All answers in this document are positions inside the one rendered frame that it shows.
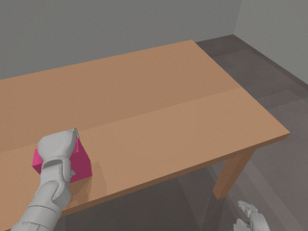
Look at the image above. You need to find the right robot hand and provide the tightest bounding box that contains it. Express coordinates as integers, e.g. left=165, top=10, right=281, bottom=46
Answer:
left=233, top=200, right=270, bottom=231

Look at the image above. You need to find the sponge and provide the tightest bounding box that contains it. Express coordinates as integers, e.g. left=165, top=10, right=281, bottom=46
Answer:
left=32, top=137, right=92, bottom=183

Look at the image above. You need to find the left robot forearm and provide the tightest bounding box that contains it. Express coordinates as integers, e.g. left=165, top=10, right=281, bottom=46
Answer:
left=11, top=156, right=71, bottom=231

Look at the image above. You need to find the table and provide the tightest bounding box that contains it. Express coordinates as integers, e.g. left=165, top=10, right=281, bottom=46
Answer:
left=0, top=39, right=290, bottom=231

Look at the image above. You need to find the left robot hand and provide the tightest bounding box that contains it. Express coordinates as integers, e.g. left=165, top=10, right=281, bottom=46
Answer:
left=38, top=128, right=81, bottom=178

